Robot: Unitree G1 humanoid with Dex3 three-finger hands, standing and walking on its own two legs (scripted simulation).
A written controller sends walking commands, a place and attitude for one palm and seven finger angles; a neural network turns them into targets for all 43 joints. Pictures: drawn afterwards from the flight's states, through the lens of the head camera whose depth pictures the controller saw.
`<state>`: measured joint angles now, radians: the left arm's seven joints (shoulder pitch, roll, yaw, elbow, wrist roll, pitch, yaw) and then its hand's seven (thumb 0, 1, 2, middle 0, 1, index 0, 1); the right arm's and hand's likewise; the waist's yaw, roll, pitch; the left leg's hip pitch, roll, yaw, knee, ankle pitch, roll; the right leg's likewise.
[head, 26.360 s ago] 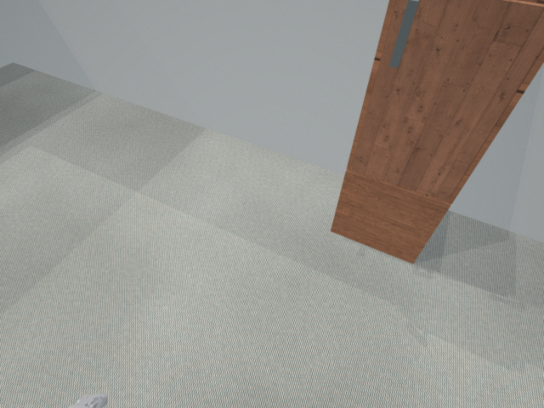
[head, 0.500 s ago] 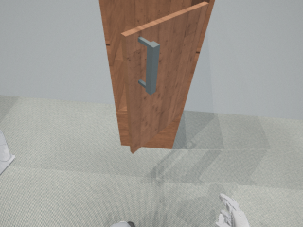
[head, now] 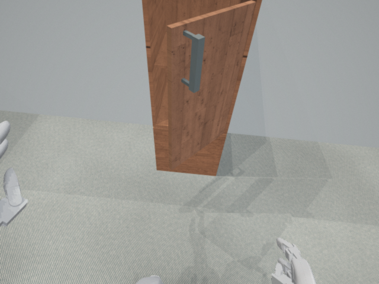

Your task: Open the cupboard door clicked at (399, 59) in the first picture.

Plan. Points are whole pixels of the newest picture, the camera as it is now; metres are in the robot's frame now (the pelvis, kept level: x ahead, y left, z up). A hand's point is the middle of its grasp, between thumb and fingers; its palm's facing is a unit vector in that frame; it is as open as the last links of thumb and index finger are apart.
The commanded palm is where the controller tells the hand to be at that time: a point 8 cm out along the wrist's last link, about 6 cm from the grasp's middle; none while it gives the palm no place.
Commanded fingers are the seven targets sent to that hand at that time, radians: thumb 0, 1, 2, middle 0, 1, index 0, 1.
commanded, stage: stop stepping back and stand still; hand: left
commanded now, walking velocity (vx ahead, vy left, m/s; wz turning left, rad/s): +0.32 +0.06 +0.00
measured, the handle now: (190, 62) +0.62 +0.06 +0.16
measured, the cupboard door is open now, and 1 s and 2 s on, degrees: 48 48 48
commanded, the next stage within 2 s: let the arm hang, fingers relaxed in 0.42 s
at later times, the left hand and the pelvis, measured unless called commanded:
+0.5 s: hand (9, 222) +0.16 +0.26 +0.17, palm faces +0.44 -0.77 -0.46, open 7.4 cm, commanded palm none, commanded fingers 0.00 0.90 0.90 -0.20 -0.30 -0.20 -0.30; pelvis -0.03 +0.00 +0.00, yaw +1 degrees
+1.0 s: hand out of the picture -0.06 +0.19 -0.17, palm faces +0.15 -0.96 -0.25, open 7.1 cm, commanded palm none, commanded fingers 0.00 0.90 0.90 -0.20 -0.30 -0.20 -0.30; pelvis -0.04 +0.00 +0.00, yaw +7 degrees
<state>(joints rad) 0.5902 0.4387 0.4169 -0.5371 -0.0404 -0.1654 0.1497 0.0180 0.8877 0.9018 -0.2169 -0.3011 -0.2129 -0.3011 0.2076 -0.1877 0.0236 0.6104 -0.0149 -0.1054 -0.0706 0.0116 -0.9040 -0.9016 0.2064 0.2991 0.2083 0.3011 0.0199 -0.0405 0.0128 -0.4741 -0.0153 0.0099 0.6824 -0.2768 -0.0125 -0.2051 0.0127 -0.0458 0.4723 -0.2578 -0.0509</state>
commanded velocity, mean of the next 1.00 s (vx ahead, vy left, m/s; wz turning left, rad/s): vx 0.08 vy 0.00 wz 0.00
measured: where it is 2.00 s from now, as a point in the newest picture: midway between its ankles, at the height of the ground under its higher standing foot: outside the picture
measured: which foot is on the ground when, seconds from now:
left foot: up 0.00-0.14, down 0.16-1.00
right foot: down 0.00-1.00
